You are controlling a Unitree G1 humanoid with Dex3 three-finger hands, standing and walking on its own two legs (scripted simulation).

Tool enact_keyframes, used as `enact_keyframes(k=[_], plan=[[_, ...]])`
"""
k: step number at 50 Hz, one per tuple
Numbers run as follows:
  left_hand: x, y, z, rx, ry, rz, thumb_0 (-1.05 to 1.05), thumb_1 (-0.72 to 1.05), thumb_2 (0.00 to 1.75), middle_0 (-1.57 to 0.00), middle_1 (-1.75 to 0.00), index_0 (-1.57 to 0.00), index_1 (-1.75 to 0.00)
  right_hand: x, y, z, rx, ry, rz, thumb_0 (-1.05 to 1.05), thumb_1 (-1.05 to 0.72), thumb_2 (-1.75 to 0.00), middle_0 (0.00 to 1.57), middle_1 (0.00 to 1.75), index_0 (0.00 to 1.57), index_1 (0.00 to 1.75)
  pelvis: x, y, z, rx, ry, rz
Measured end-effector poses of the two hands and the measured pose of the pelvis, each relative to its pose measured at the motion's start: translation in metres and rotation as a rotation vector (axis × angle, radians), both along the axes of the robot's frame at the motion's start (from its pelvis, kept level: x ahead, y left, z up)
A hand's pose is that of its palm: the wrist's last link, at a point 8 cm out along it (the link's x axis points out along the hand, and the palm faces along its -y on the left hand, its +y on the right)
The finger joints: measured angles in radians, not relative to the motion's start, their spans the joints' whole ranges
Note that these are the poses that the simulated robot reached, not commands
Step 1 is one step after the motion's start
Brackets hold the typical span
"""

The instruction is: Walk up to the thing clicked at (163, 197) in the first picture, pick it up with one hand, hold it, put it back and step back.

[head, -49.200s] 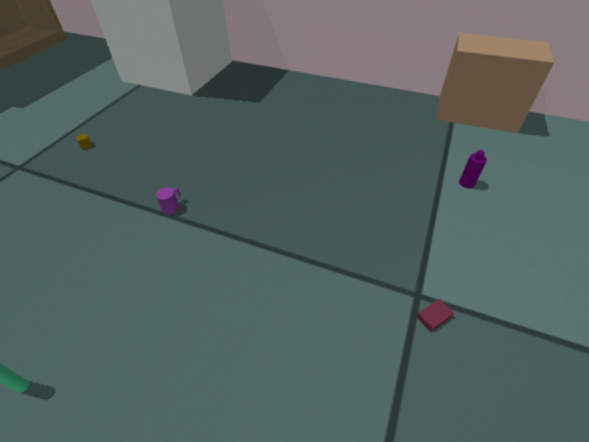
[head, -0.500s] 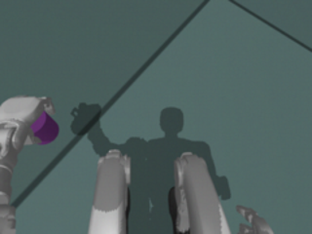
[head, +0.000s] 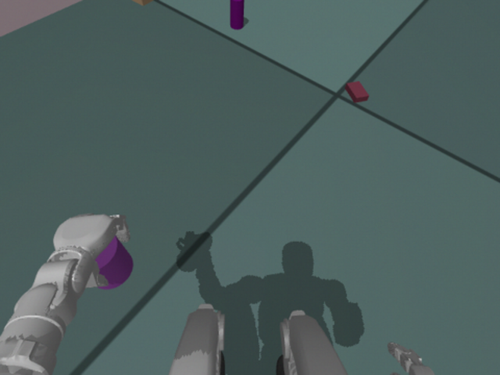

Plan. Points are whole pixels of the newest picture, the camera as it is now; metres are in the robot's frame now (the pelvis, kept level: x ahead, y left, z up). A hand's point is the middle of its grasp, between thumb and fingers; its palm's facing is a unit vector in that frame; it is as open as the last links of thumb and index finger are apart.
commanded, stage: lift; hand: left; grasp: from above
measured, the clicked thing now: (97, 253) +0.35 +0.31 -0.13
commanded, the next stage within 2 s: hold in 0.60 s
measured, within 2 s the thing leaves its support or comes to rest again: neither
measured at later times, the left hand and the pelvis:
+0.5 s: hand (103, 214) +0.36 +0.24 +0.03, palm faces -0.44 -0.09 -0.89, open 10.1 cm; pelvis +0.04 +0.00 +0.11, yaw +0 degrees
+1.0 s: hand (105, 186) +0.37 +0.23 +0.08, palm faces -0.44 -0.08 -0.89, open 10.1 cm; pelvis +0.07 -0.01 +0.14, yaw +1 degrees
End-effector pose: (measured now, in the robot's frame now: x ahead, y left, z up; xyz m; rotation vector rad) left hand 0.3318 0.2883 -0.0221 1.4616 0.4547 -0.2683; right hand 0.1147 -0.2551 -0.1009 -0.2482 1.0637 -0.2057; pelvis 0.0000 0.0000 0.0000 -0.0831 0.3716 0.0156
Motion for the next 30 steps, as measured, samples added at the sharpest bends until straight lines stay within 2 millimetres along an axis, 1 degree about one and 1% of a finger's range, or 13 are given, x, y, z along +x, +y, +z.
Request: enact_keyframes(k=[5,11,20,30], plan=[[0.000,-0.006,0.031,0.007,0.016,-0.005,-0.02,-0.15,0.72,-0.47,-0.85,-0.67,-0.82,-0.003,-0.001,0.032,0.000,-0.023,-0.019,0.00,-0.92,-0.90,0.20,0.30,0.20,0.30,0.009,0.001,0.031,0.011,-0.043,0.002],[0.005,-0.018,0.057,0.009,0.021,-0.021,-0.01,-0.14,0.72,-0.46,-0.85,-0.67,-0.83,-0.005,-0.004,0.058,0.002,-0.023,-0.030,0.00,-0.92,-0.90,0.20,0.30,0.20,0.30,0.019,0.001,0.059,0.022,-0.086,0.002],[0.022,-0.035,0.094,0.011,-0.006,-0.020,-0.01,-0.14,0.71,-0.46,-0.86,-0.66,-0.83,-0.002,-0.004,0.086,0.021,-0.007,-0.046,0.00,-0.92,-0.90,0.20,0.30,0.20,0.30,0.034,0.000,0.093,0.037,-0.137,-0.005],[0.034,-0.044,0.124,0.006,0.010,-0.005,-0.01,-0.14,0.71,-0.46,-0.86,-0.66,-0.83,0.015,-0.003,0.108,0.040,-0.023,-0.055,0.00,-0.91,-0.90,0.20,0.30,0.20,0.30,0.050,-0.002,0.118,0.053,-0.181,-0.010]])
